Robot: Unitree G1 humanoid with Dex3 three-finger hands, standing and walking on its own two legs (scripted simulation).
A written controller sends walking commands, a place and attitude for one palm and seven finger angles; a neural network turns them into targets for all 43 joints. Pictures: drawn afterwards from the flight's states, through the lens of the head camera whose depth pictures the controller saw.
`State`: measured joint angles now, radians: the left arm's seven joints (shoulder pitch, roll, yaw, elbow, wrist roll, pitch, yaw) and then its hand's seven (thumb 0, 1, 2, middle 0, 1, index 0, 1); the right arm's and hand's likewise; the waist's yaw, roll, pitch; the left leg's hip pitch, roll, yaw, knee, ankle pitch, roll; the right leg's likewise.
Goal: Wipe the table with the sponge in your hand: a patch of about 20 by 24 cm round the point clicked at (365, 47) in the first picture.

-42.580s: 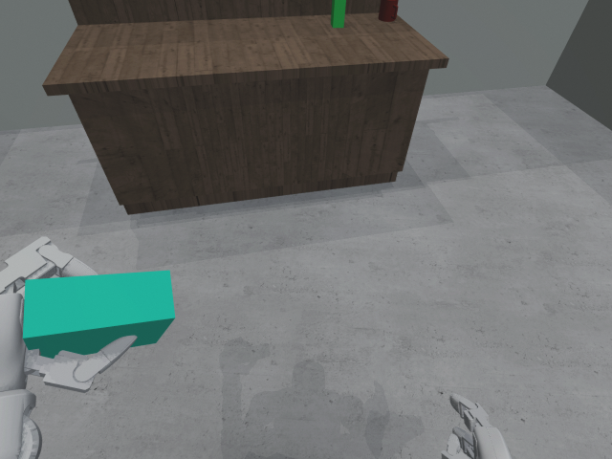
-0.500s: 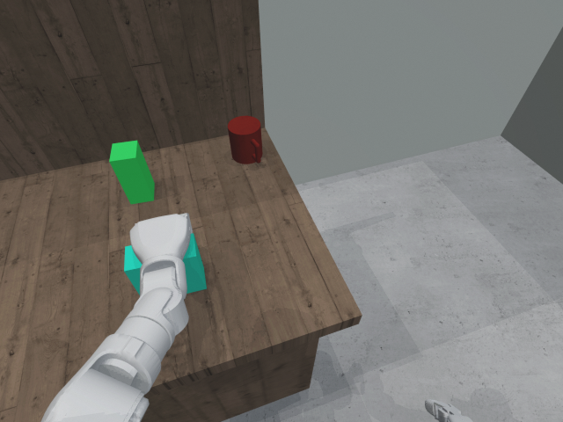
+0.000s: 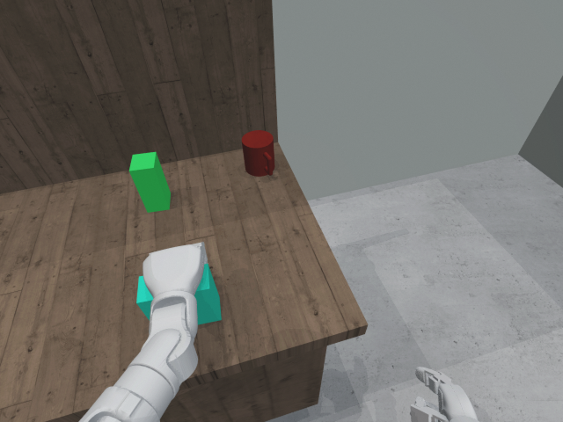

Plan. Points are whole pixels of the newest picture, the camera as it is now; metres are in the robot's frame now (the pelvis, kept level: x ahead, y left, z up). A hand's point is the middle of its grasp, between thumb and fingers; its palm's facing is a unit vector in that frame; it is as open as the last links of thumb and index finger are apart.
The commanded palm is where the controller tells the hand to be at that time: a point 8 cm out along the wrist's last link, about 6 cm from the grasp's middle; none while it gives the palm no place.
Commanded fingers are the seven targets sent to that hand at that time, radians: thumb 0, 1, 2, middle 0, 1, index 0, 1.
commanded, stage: wipe back along the middle lane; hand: left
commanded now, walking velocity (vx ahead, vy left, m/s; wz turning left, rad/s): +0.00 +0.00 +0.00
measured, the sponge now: (185, 304) +0.31 +0.21 -0.04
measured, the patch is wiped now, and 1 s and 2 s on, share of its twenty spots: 0.80 0.85 0.90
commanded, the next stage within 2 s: slide across to the third lane in 0.30 s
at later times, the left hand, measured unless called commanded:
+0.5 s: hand (189, 305) +0.29 +0.18 +0.00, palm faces -0.06 -0.05 -1.00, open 9.1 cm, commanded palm +0.25 +0.15 +0.04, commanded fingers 0.00 0.10 1.30 -1.20 -1.60 -1.20 -1.60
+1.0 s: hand (223, 299) +0.30 +0.13 +0.00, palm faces -0.06 -0.04 -1.00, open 9.1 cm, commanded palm +0.27 +0.10 +0.04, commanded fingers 0.00 0.10 1.30 -1.20 -1.60 -1.20 -1.60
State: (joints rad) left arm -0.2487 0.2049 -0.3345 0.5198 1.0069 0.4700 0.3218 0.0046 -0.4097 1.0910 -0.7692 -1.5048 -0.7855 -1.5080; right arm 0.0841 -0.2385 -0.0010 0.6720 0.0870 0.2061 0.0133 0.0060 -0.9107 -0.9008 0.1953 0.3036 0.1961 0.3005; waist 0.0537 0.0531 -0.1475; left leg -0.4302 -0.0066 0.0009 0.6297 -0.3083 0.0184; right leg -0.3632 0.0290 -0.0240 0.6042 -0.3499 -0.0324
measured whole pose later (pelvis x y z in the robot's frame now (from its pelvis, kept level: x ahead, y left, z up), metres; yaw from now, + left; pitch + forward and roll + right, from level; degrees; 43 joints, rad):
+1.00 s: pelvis -0.02 -0.02 +0.00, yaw +1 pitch +4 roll +0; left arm -0.35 0.11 -0.44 0.67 0.97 0.46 0.35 0.01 -0.44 1.09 -0.81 -1.46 -0.83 -1.46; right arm 0.06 -0.22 -0.02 0.74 0.08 0.18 0.03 0.01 -0.91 -0.90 0.19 0.30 0.20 0.30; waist 0.07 0.07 -0.13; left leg -0.41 0.00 -0.02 0.61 -0.26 -0.01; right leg -0.36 0.04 -0.04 0.62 -0.33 -0.06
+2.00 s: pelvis -0.04 -0.04 -0.01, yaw +0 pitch +10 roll +0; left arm -0.70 0.08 -0.29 1.10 0.95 0.47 0.43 0.01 -0.47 1.10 -0.85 -1.42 -0.87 -1.42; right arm 0.14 -0.23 -0.03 0.79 0.06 0.18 -0.02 0.00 -0.91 -0.90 0.19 0.30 0.20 0.30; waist -0.02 0.05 -0.16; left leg -0.58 0.03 -0.02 0.67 -0.26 -0.01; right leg -0.54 0.07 -0.04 0.68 -0.31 -0.08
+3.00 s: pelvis -0.03 +0.01 -0.02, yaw -3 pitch +18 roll -2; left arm -1.00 0.24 -0.17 1.31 0.98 0.45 0.40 0.00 -0.47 1.10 -0.85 -1.43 -0.86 -1.43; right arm 0.23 -0.23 -0.01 0.78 0.04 0.12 0.01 0.00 -0.91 -0.90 0.20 0.30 0.20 0.30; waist -0.13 0.04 -0.17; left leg -0.79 0.03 0.01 0.77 -0.30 0.03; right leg -0.71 0.06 -0.01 0.71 -0.31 -0.02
